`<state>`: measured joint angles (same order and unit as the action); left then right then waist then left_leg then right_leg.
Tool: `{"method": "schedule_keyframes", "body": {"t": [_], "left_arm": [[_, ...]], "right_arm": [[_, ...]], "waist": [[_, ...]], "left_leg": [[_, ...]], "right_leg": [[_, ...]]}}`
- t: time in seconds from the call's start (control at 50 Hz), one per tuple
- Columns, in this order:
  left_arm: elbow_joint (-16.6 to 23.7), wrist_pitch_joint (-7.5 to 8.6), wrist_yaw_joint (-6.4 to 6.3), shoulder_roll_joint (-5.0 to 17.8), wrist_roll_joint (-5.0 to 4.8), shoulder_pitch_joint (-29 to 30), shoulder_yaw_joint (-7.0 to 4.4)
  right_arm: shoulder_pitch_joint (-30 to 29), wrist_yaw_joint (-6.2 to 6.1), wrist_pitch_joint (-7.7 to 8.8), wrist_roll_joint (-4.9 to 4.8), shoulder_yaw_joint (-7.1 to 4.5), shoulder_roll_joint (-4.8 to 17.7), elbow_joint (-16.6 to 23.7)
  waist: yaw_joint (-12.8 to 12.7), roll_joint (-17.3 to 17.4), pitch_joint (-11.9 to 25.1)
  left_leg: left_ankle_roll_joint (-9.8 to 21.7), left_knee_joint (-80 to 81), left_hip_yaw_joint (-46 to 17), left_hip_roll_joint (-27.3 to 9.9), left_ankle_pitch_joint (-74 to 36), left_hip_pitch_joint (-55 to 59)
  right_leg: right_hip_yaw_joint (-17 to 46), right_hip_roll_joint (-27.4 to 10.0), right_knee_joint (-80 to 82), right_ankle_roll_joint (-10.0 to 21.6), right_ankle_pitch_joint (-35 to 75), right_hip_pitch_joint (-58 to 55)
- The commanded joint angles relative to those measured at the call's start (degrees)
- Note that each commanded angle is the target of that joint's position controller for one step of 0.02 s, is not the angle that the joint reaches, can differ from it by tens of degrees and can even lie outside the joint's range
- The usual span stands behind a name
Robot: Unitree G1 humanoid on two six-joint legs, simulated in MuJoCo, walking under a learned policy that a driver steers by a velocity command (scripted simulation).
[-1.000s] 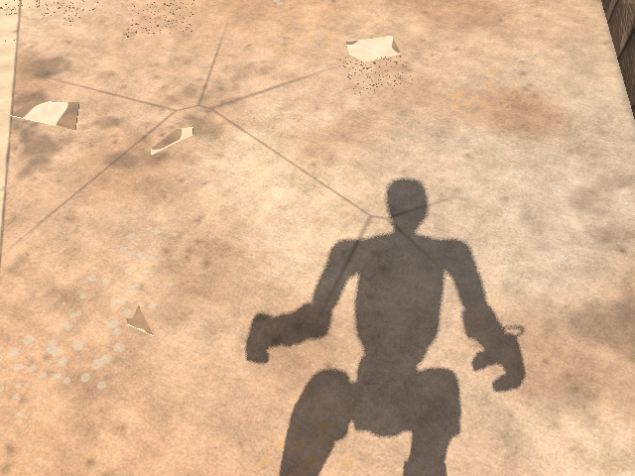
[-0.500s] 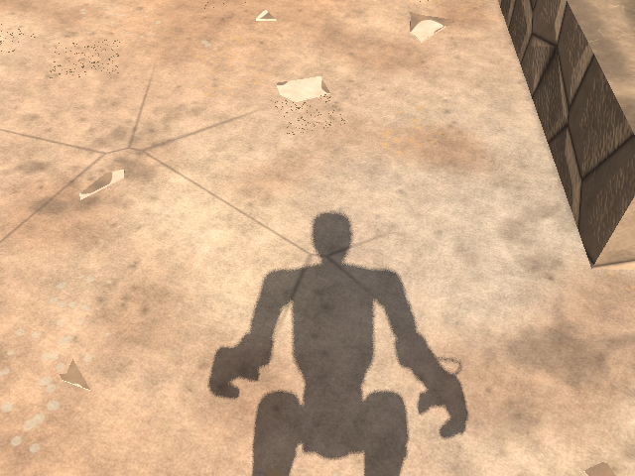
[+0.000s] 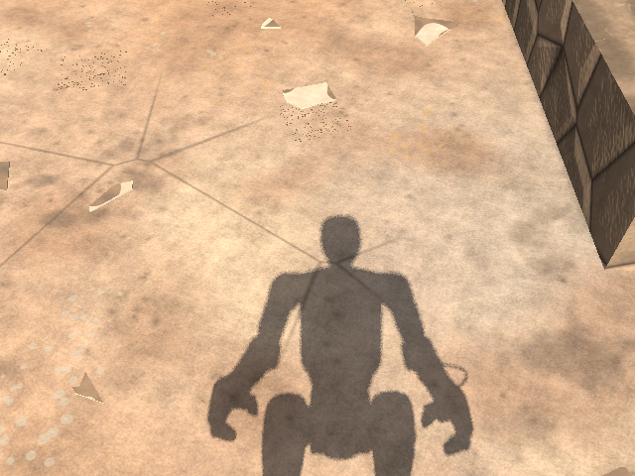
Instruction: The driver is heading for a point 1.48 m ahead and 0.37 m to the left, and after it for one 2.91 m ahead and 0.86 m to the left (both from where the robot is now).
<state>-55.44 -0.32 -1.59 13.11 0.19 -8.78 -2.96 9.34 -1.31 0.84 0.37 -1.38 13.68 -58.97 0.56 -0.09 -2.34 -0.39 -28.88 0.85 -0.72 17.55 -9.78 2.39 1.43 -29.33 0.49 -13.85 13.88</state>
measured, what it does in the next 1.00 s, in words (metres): walks ahead: left foot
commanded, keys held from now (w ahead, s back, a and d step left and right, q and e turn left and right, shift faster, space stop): no key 0.24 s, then w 0.76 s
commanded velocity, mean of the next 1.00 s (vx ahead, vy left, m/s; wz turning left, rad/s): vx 0.27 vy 0.00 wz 0.00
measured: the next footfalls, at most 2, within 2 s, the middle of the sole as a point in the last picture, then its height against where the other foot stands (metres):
left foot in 0.96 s outside the picture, level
right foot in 1.52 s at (379, 368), level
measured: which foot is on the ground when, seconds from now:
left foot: down 0.00-0.50, up 0.52-0.94, down 0.96-1.00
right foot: down 0.00-0.98, up 1.00-1.00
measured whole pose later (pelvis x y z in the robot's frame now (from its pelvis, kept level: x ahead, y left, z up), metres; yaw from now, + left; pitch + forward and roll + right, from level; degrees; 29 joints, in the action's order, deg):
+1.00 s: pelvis +0.28 +0.02 -0.02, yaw +0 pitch +2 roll +0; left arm -62.5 3.6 -0.7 13.6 -0.3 -25.4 -2.1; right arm -2.0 2.3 5.7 -0.9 -2.6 14.1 -47.9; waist -3.0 -0.1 -2.7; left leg 4.6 -34.8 3.8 0.4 5.6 -30.0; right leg 0.9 -1.4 -41.3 0.4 -27.3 -0.8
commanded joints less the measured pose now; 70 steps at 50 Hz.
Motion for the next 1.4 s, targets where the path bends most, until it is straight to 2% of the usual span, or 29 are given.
{"method": "schedule_keyframes", "body": {"t": [0.02, 0.24, 0.26, 0.3, 0.34, 0.4, 0.44, 0.48, 0.5, 0.52, 0.54, 0.56, 0.58, 0.64, 0.76, 0.86, 0.92, 0.94, 0.96, 0.98, 1.0, 1.02, 1.04, 1.06, 1.1, 1.16, 1.22, 1.3, 1.4], "left_arm": [[1.24, 0.53, -0.27, 6.48, -0.06, 0.63, -1.12], [-2.76, 0.31, -0.40, 5.94, -0.15, 0.75, -0.60], [-3.53, 0.23, -0.42, 5.52, -0.19, -0.14, -0.48], [-3.86, 0.23, -0.51, 6.39, -0.81, -0.54, -0.85], [-2.98, 1.51, -0.27, 5.92, -1.04, 0.96, -0.74], [-1.40, 4.23, 0.98, 3.29, -1.59, 3.89, -0.27], [-1.91, 5.11, 1.66, 2.95, -2.01, 1.63, -0.24], [-5.34, 5.44, 1.67, 3.97, -2.24, -6.06, -1.03], [-7.28, 5.36, 1.51, 6.03, -1.92, -11.36, -1.87], [-8.96, 5.52, 1.32, 11.17, -1.75, -19.22, -3.34], [-9.54, 6.19, 2.18, 13.44, -1.17, -23.88, -3.40], [-8.38, 7.00, 2.31, 9.06, -0.61, -19.32, -1.79], [-6.92, 7.48, 2.47, 6.61, -0.63, -15.94, -1.01], [-5.39, 6.81, 2.72, 4.31, -0.47, -12.72, 0.45], [-4.76, 5.55, 0.55, 7.88, -0.03, -15.73, 0.33], [-5.82, 5.48, 0.36, 8.57, -1.31, -18.91, -0.40], [-4.97, 4.57, 0.35, 10.46, -0.82, -16.63, -1.29], [-4.58, 3.97, 0.35, 10.07, -0.42, -15.74, -1.20], [-3.63, 3.76, 0.43, 9.03, 0.09, -15.33, -0.65], [-2.66, 4.63, 1.10, 1.77, 0.19, -22.06, 1.16], [-3.44, 6.47, 1.63, 0.94, -0.97, -22.01, 1.65], [-1.38, 7.65, 1.94, 6.33, -2.63, -16.02, 0.15], [0.08, 8.18, 1.72, 7.87, -3.14, -11.36, -0.13], [0.47, 8.09, 1.11, 7.72, -2.52, -9.40, -0.47], [-0.01, 6.36, 0.52, 5.81, -1.46, -11.76, -0.90], [1.37, 4.87, 0.24, 4.70, -1.07, -9.71, -1.00], [4.26, 4.99, 0.27, 5.57, -0.28, -2.18, -1.34], [6.70, 5.82, 1.21, 4.08, -0.60, 6.06, -0.70], [10.10, 6.41, 2.91, 4.21, -1.23, 14.48, 0.04]], "right_arm": [[0.77, -0.26, 0.43, 0.00, -1.00, 6.25, 1.34], [3.40, -0.61, 0.46, 0.02, -0.55, 5.69, -0.46], [4.78, -0.68, 0.37, -0.06, -0.51, 5.39, -1.14], [5.01, -0.99, 0.14, -0.78, -1.11, 7.01, -0.86], [6.89, -1.11, 0.87, -1.35, -1.51, 8.12, -0.36], [10.47, -0.80, 2.53, -1.87, -2.94, 11.39, -1.20], [7.59, -0.32, 3.08, -1.84, -2.81, 10.55, 0.29], [3.30, 0.23, 2.90, -2.34, -2.61, 9.63, 2.26], [1.67, 0.36, 3.13, -2.14, -2.26, 8.40, 3.36], [0.59, 0.47, 3.82, -1.88, -1.38, 4.84, 5.16], [-0.36, 0.16, 4.92, -2.12, -1.39, 4.60, 7.02], [0.11, 0.54, 5.53, -3.09, -1.91, 6.38, 6.93], [1.26, 1.17, 5.93, -3.53, -1.82, 5.98, 6.33], [-0.40, 1.93, 5.97, -2.06, -2.70, 6.36, 6.50], [-12.27, 2.66, 4.85, -1.58, -1.00, 1.98, 11.63], [-17.35, 3.74, 4.85, -2.21, -1.00, 4.09, 14.58], [-10.27, 3.98, 5.09, -2.05, -2.73, 7.72, 13.58], [-1.42, 3.66, 4.88, -2.16, -4.05, 9.72, 10.98], [8.72, 3.11, 4.52, -2.09, -5.17, 12.11, 8.33], [15.95, 2.76, 4.18, -0.44, -6.30, 17.27, 6.67], [15.62, 3.11, 4.20, -0.53, -5.11, 14.45, 6.37], [10.04, 3.25, 4.65, -1.16, -4.07, 11.01, 6.85], [4.70, 3.29, 5.01, -1.14, -3.35, 8.64, 8.13], [0.65, 3.61, 5.48, -0.50, -2.89, 7.25, 8.61], [-1.93, 4.12, 6.02, 0.32, -2.16, 4.83, 8.33], [1.22, 3.45, 6.21, 0.00, -2.41, 6.50, 6.61], [5.22, 1.99, 5.91, -0.10, -2.81, 8.43, 5.59], [9.50, 1.07, 5.33, -0.78, -2.79, 9.07, 4.72], [15.53, 0.89, 3.97, -1.30, -3.08, 9.35, 2.39]], "waist": [[0.01, 0.21, 2.27], [-0.14, 0.01, 1.36], [-0.10, 0.12, 2.50], [-0.18, 1.73, -0.60], [0.81, 3.41, -4.90], [1.51, 9.91, -6.87], [-0.78, 9.26, -6.86], [-4.81, 7.54, -5.22], [-6.56, 3.71, -3.13], [-8.40, -10.52, -0.30], [-9.26, -17.51, 1.85], [-6.08, -8.91, -0.57], [-4.30, -6.06, -1.48], [-2.32, -3.75, -2.47], [-4.36, -3.83, -4.93], [-3.92, -4.84, -6.55], [1.36, -6.83, 0.28], [5.88, -6.90, 5.64], [10.08, -5.59, 11.81], [7.03, 8.67, 21.38], [6.68, 14.41, 25.90], [5.73, 10.90, 15.59], [4.15, 6.15, 9.07], [1.87, 1.95, 5.45], [-1.87, 3.99, 3.89], [-2.58, 3.88, 1.25], [-0.84, 2.27, -0.55], [1.85, 2.43, -1.16], [4.52, 2.19, -3.16]], "left_leg": [[1.21, 5.64, -1.92, -2.05, -7.05, -3.56], [1.18, 6.24, -1.56, -1.54, -6.14, -3.80], [1.46, 6.61, -1.12, -1.04, -0.16, -3.41], [3.82, 7.10, -2.77, -1.26, 17.30, -5.99], [7.14, 10.26, -9.26, -5.32, 27.44, -6.81], [13.81, 18.73, -26.18, -17.81, 29.10, -3.07], [13.07, 17.89, -24.08, -17.60, 23.70, -5.03], [8.81, 12.56, -14.14, -10.96, 15.89, -12.21], [6.54, 4.39, -8.79, -7.16, 7.16, -16.40], [2.48, -15.55, 1.15, 0.21, 1.81, -26.15], [1.61, -31.11, -0.78, 3.49, 13.58, -35.01], [2.96, -39.95, -5.50, -0.15, 12.94, -39.74], [4.43, -42.04, -6.20, -2.44, 7.46, -41.24], [4.43, -35.32, -3.63, -6.60, -3.57, -38.25], [0.60, -12.78, 1.84, -3.94, -16.12, -30.12], [3.15, -2.73, 1.25, -2.43, -19.17, -26.22], [6.06, -2.45, 2.86, 0.90, -14.78, -15.28], [7.52, -2.64, 4.18, 2.86, -13.81, -4.34], [9.77, -4.18, -0.63, -1.42, -12.83, 11.92], [18.15, -0.09, -27.26, -16.75, 0.28, 33.04], [21.20, 12.71, -47.46, -22.22, 8.15, 34.58], [17.67, 14.30, -40.64, -19.92, 10.18, 26.57], [15.56, 15.23, -31.13, -18.00, 5.72, 16.51], [14.29, 16.78, -24.27, -15.84, -0.93, 7.18], [13.08, 19.57, -16.22, -12.17, -6.71, -2.13], [14.55, 23.06, -11.68, -11.23, -9.23, -5.95], [14.45, 24.14, -9.96, -11.32, -12.23, -2.53], [12.11, 23.90, -5.13, -9.24, -15.22, 0.14], [11.91, 19.95, -5.63, -12.28, -17.43, 9.73]], "right_leg": [[2.91, -3.09, 3.82, 1.99, 11.35, -4.21], [2.25, -2.74, 4.51, 1.72, 9.68, -3.91], [1.47, -1.96, 4.49, 1.84, 3.35, -4.16], [-0.21, 0.13, 2.45, 2.82, -17.31, 0.73], [-0.25, -0.16, -0.19, 3.58, -22.58, 7.73], [-3.69, -1.25, -12.69, 3.03, -9.48, 13.86], [-3.73, -2.49, -9.99, 4.54, -11.16, 10.64], [-5.56, -0.41, 1.98, 4.85, -5.94, -5.79], [-1.01, -2.45, 4.16, 5.12, -3.44, -13.56], [17.92, -12.64, 12.65, 10.16, -10.73, -22.49], [37.46, -22.62, 19.13, 16.76, -10.33, -26.59], [35.58, -23.51, 17.81, 16.72, -8.87, -25.33], [28.79, -21.17, 17.47, 14.67, -6.52, -24.08], [14.16, -15.80, 19.54, 10.22, 7.79, -18.95], [3.20, -11.67, 23.82, 9.96, 15.93, -9.66], [1.51, -15.07, 23.65, 9.18, 18.43, -14.89], [-0.31, -16.05, 12.89, 7.16, 42.69, -20.19], [-2.11, -14.06, 2.43, 5.90, 49.90, -18.46], [-3.12, -11.77, -11.87, 4.21, 42.45, -8.36], [-4.28, -2.07, -35.69, 0.74, 13.76, 13.53], [4.11, 2.42, -47.69, 0.92, -17.34, 21.74], [5.35, -1.44, -51.94, 2.20, -15.22, 27.60], [3.40, -4.75, -50.31, 3.13, -9.85, 27.43], [2.38, -7.45, -46.34, 3.25, -5.05, 24.37], [2.78, -10.24, -41.14, 3.37, -1.32, 17.49], [1.62, -11.29, -34.96, 2.03, 1.50, 19.24], [1.31, -11.56, -24.46, 0.14, 10.89, 26.27], [-1.46, -8.82, -9.74, -0.33, 21.35, 24.12], [-1.94, -6.82, -1.44, 0.45, 18.09, 25.49]]}}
